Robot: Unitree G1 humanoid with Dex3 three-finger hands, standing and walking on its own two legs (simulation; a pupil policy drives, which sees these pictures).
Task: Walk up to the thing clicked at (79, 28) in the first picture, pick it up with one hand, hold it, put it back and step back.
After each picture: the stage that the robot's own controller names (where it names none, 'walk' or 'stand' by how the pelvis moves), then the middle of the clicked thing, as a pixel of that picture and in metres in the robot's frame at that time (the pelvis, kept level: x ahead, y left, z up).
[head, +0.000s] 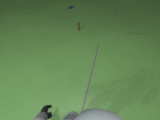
stand; (78, 26) +2.28 +0.47 -0.65
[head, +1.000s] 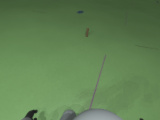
walk; (87, 32) +2.16 +0.18 -0.63
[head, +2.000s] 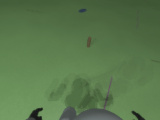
walk; (89, 42) +1.51 +0.10 -0.64
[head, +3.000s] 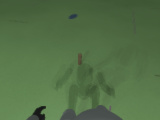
walk; (79, 59) +0.99 +0.19 -0.64
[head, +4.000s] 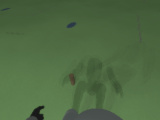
walk; (72, 79) +0.61 +0.29 -0.62
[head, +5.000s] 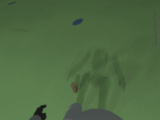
stand; (74, 88) +0.42 +0.24 -0.63
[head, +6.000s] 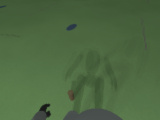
stand; (71, 95) +0.37 +0.23 -0.65
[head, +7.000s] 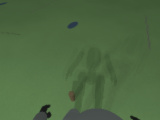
stand; (72, 96) +0.33 +0.22 -0.65
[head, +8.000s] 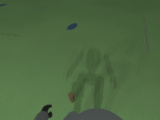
stand; (71, 97) +0.33 +0.22 -0.66
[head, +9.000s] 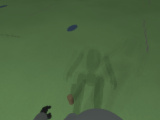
stand; (70, 99) +0.31 +0.22 -0.66
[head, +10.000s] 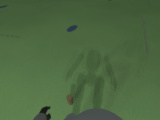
stand; (70, 100) +0.31 +0.23 -0.66
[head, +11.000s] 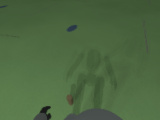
stand; (70, 100) +0.31 +0.23 -0.66
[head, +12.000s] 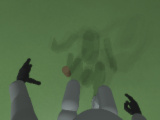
go down; (67, 72) +0.37 +0.23 -0.41
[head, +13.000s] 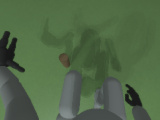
go down; (65, 61) +0.40 +0.25 -0.28
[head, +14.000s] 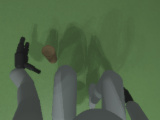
close in; (51, 56) +0.38 +0.28 -0.18
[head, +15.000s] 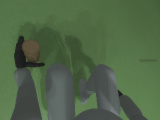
close; (32, 54) +0.38 +0.29 -0.15
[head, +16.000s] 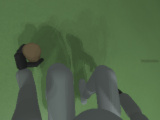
lift; (33, 56) +0.36 +0.30 -0.15
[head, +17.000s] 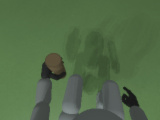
lift; (58, 68) +0.31 +0.23 +0.00
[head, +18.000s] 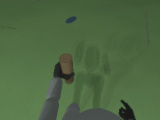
hold; (67, 70) +0.33 +0.17 +0.04
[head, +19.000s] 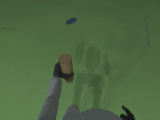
hold; (67, 70) +0.33 +0.18 +0.03
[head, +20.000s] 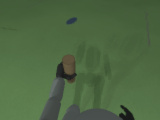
crouch; (70, 71) +0.33 +0.16 +0.03
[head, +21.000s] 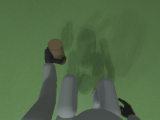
crouch; (59, 54) +0.42 +0.22 -0.06
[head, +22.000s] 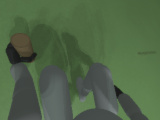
lower; (26, 51) +0.41 +0.30 -0.16
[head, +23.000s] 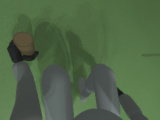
lower; (28, 49) +0.41 +0.31 -0.16
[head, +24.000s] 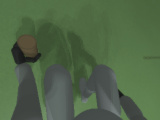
lower; (31, 51) +0.39 +0.31 -0.16
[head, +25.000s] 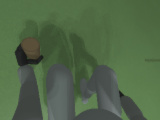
lower; (33, 53) +0.38 +0.30 -0.16
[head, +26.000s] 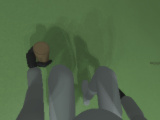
draw back; (42, 56) +0.37 +0.27 -0.15
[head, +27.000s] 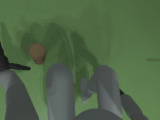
stand; (38, 56) +0.36 +0.27 -0.16
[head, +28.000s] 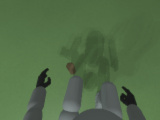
walk; (71, 69) +0.39 +0.21 -0.37
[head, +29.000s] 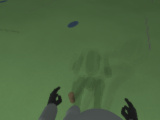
stand; (71, 98) +0.33 +0.19 -0.59
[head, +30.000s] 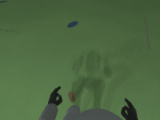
stand; (71, 97) +0.33 +0.20 -0.59
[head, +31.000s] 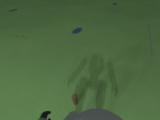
stand; (75, 99) +0.35 +0.19 -0.65
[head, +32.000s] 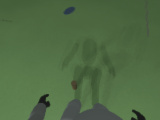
walk; (74, 85) +0.38 +0.18 -0.63
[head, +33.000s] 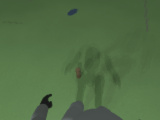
walk; (78, 73) +0.60 +0.20 -0.63
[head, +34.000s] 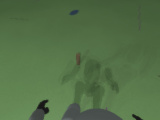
stand; (78, 59) +0.91 +0.25 -0.63
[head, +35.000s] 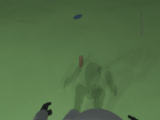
stand; (80, 61) +0.93 +0.21 -0.65
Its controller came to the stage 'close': yes
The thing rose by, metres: 0.68
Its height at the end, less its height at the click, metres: +0.00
